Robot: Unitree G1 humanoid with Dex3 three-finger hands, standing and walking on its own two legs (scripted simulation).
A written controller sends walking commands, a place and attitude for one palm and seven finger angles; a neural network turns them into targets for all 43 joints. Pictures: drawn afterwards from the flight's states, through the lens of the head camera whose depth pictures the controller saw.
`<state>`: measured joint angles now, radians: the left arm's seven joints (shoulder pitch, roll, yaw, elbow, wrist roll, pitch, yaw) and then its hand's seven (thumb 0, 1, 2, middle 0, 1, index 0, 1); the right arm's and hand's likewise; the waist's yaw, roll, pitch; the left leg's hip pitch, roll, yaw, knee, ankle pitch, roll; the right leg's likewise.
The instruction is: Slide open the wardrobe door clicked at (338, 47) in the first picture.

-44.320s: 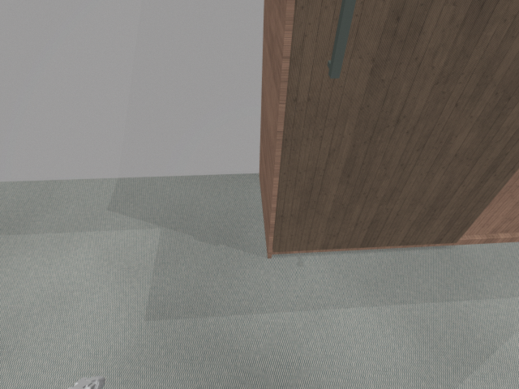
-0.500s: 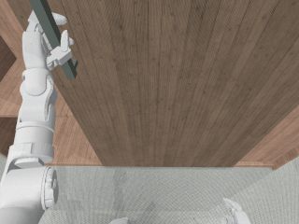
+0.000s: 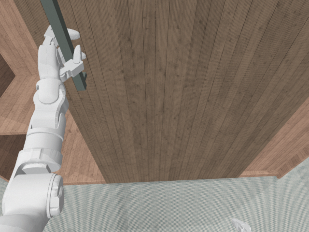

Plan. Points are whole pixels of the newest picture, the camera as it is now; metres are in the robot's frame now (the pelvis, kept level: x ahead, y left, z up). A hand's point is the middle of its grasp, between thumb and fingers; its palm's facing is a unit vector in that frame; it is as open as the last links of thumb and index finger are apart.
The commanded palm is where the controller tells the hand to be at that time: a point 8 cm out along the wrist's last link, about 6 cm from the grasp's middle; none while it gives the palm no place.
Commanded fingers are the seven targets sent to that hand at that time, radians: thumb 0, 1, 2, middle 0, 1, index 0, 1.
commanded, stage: loosen the grip on the handle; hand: left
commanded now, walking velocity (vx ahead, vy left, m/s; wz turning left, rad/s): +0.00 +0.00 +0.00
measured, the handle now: (68, 41) +0.48 +0.23 +0.25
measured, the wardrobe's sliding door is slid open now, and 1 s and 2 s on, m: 0.54 0.54 0.54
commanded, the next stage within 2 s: slip the hand off the handle in 0.66 s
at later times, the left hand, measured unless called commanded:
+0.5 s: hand (77, 57) +0.44 +0.20 +0.23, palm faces +0.31 -0.94 -0.17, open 13.0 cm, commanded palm +0.41 +0.25 +0.23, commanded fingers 0.00 -0.55 0.20 -0.29 -1.20 -0.29 -1.20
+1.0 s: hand (68, 55) +0.44 +0.22 +0.24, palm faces +0.26 -0.95 -0.14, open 14.3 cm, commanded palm +0.41 +0.30 +0.23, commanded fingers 0.00 -0.55 0.20 -0.25 -1.15 -0.25 -1.15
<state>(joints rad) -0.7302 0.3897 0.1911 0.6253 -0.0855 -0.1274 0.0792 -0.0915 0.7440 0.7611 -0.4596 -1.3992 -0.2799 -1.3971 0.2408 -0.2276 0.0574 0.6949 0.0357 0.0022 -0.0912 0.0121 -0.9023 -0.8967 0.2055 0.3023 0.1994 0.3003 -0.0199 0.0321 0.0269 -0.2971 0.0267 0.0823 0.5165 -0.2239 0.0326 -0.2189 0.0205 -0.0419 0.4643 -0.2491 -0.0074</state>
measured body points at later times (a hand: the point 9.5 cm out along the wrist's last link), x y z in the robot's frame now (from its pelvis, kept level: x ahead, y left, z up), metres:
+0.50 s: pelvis -0.02 -0.02 +0.00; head -0.01 -0.01 +0.45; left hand +0.42 +0.25 +0.24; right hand +0.04 -0.30 -0.11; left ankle +0.03 +0.09 -0.74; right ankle +0.00 -0.11 -0.74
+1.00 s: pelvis +0.00 -0.01 +0.00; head +0.00 -0.01 +0.45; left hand +0.42 +0.27 +0.25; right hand +0.08 -0.28 -0.11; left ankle +0.03 +0.09 -0.74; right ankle +0.00 -0.11 -0.74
